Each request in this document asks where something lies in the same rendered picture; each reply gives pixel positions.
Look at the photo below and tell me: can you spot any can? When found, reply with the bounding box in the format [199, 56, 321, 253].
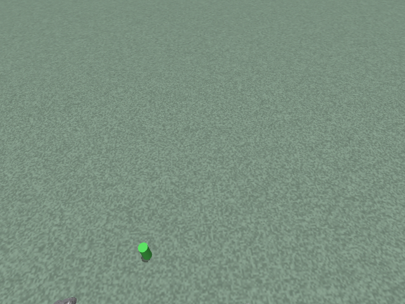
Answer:
[138, 243, 152, 260]

